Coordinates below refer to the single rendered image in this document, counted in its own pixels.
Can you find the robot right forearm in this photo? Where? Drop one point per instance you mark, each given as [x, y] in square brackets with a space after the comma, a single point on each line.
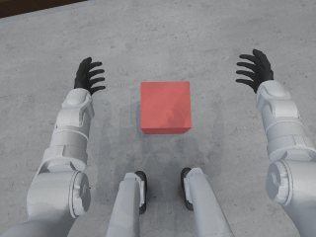
[284, 128]

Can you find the left robot upper arm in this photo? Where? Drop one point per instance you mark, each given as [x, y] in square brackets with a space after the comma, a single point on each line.
[56, 199]

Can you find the robot foot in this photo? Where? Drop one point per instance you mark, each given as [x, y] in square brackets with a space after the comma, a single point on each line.
[143, 178]
[184, 173]

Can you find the right robot upper arm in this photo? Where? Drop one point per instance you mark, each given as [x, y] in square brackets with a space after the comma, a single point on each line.
[292, 184]

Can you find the robot right hand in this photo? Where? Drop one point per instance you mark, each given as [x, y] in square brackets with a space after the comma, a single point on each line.
[262, 69]

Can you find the robot left hand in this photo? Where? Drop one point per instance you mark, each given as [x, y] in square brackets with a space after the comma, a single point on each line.
[83, 76]

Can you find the carton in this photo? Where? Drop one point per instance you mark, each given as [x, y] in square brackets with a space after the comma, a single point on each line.
[165, 107]

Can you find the robot right foot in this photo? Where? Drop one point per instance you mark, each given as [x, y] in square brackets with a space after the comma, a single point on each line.
[184, 173]

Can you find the robot left forearm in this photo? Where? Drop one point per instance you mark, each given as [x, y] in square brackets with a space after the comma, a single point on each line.
[68, 145]

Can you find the robot left foot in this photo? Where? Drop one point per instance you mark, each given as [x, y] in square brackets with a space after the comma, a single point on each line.
[143, 178]

